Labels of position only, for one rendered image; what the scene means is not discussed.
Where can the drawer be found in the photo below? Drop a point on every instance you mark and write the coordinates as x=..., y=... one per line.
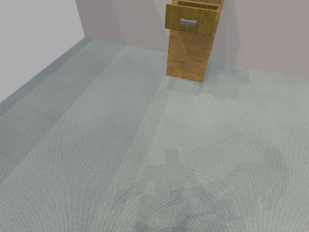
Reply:
x=204, y=14

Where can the cabinet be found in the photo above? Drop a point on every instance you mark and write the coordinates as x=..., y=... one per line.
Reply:
x=189, y=53

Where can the handle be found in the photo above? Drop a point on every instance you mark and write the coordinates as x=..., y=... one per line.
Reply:
x=188, y=22

